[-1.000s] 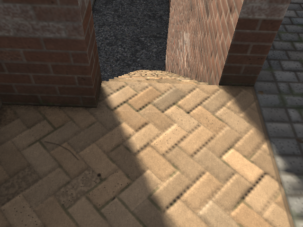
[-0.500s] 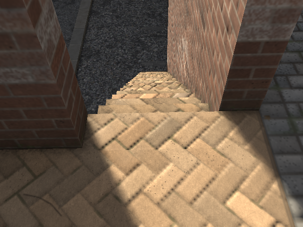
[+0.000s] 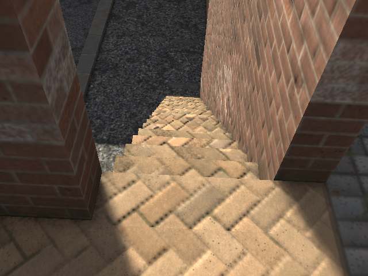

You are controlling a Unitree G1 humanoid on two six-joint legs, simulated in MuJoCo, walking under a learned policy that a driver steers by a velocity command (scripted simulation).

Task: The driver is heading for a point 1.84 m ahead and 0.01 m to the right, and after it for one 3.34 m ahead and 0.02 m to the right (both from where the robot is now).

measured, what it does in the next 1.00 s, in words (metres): steps on the spot: right foot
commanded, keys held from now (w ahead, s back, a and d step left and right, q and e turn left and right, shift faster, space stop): no key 0.86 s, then w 0.14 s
